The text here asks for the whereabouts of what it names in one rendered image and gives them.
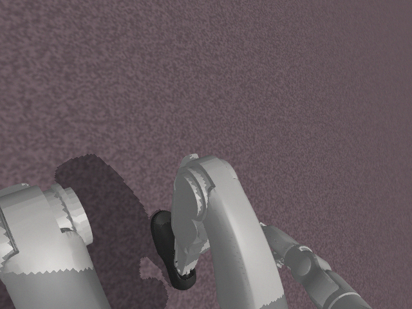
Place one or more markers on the right robot hand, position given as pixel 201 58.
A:
pixel 279 241

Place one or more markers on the right robot arm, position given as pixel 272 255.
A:
pixel 326 289

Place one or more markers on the right robot foot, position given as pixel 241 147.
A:
pixel 163 238

